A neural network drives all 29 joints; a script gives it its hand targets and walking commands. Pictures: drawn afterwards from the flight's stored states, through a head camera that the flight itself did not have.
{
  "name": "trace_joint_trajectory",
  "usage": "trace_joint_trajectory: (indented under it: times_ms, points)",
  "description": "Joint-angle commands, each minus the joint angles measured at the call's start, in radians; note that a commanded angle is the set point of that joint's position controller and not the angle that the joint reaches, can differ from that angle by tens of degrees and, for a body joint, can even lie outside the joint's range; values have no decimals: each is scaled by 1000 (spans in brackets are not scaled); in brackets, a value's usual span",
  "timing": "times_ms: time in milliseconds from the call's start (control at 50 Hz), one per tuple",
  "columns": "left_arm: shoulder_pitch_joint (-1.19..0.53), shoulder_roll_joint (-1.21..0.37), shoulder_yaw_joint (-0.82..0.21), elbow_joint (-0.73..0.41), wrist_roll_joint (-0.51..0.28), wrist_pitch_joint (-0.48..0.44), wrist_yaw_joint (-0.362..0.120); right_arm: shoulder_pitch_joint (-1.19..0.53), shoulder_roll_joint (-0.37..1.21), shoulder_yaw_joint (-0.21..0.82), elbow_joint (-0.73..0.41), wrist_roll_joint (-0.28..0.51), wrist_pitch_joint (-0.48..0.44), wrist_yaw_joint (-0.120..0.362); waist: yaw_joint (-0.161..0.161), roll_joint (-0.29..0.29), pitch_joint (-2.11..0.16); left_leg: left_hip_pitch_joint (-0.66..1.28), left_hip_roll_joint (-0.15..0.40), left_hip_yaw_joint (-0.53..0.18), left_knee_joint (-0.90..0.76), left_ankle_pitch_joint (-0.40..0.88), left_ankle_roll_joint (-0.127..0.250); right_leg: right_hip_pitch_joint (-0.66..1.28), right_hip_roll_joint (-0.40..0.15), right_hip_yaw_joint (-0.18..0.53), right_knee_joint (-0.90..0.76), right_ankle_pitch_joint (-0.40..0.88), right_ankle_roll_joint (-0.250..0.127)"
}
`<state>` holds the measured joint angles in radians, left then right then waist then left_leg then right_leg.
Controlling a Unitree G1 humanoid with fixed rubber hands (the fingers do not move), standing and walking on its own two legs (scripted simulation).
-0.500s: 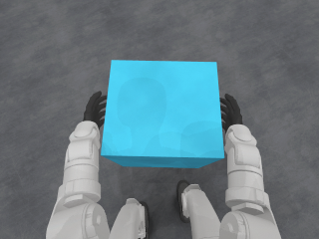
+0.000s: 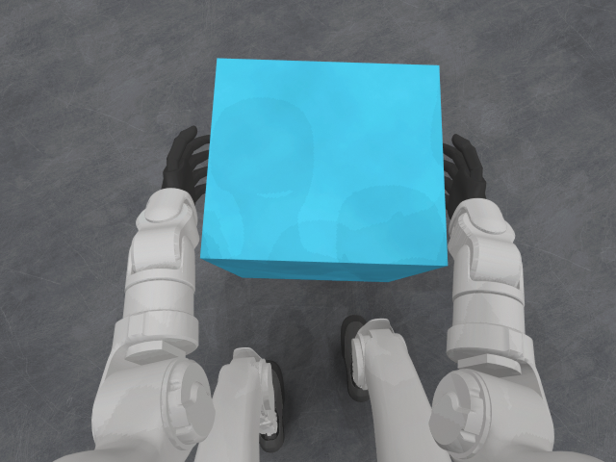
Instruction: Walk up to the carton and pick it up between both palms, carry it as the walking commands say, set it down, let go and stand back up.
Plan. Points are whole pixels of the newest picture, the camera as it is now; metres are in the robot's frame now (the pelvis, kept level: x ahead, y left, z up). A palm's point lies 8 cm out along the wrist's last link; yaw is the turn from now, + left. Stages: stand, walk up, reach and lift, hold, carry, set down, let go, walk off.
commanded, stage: set down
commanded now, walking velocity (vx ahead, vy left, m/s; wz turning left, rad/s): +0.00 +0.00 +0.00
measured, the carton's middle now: (320, 193) +0.46 -0.06 -0.16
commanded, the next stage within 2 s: none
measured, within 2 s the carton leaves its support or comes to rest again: neither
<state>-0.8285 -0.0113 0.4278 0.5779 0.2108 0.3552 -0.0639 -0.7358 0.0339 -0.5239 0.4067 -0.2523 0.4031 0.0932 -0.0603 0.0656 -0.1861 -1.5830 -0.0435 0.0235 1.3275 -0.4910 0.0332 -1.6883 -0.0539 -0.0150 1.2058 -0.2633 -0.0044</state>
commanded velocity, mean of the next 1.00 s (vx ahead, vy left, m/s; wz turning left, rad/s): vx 0.00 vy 0.00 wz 0.00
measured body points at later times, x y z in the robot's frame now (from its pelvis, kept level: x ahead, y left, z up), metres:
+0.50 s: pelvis -0.02 +0.00 -0.07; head +0.27 -0.03 +0.27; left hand +0.50 +0.11 -0.17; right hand +0.44 -0.24 -0.18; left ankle +0.04 +0.10 -0.58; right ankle +0.12 -0.13 -0.58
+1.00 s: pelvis -0.03 -0.01 -0.14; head +0.30 -0.03 +0.17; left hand +0.53 +0.11 -0.26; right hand +0.47 -0.24 -0.26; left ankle +0.04 +0.10 -0.58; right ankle +0.12 -0.13 -0.58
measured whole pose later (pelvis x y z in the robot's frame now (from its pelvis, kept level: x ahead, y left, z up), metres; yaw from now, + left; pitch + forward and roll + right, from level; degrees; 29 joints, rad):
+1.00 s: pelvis -0.03 -0.01 -0.14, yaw +1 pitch +51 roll +1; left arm -1.21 0.16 0.35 0.75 0.12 0.36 0.01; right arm -1.09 -0.11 -0.50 0.57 -0.16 0.39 0.01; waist -0.08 0.06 -0.08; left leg -2.11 -0.05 0.02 1.82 -0.60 0.02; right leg -2.23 -0.06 -0.01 1.68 -0.33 -0.02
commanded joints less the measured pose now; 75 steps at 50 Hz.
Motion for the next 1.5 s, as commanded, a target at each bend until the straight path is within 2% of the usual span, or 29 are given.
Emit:
trace_joint_trajectory:
  times_ms: [0,280,660,1020,1440,1480]
  points:
    - [-548,-908,-550,17,-165,-17,-280,-585,816,600,42,174,-19,258,-42,-22,-914,117,-119,-39,-166,227,-16,812,169,-1,54,287,-14]
    - [-657,-853,-548,39,-191,-24,-254,-695,773,594,56,204,-29,219,-51,-17,-1005,-28,-128,-20,-20,217,-23,697,163,-7,188,298,3]
    - [-847,-794,-506,104,-213,-13,-228,-898,714,554,98,227,-25,194,-65,-12,-1034,-192,-125,0,145,104,-18,524,144,-24,342,203,7]
    - [-982,-743,-533,109,-260,-29,-199,-1033,644,554,120,271,-51,173,-79,-4,-1063,-264,-112,4,303,131,-18,431,130,-28,494,241,7]
    - [-1117,-654,-558,159,-321,-85,-146,-1160,522,535,189,323,-111,138,-104,9,-972,-303,-99,2,485,141,-14,338,103,-34,681,251,6]
    - [-1136,-643,-561,153,-329,-93,-140,-1163,525,532,199,336,-119,135,-97,10,-966,-311,-98,2,500,144,-14,336,102,-33,698,259,6]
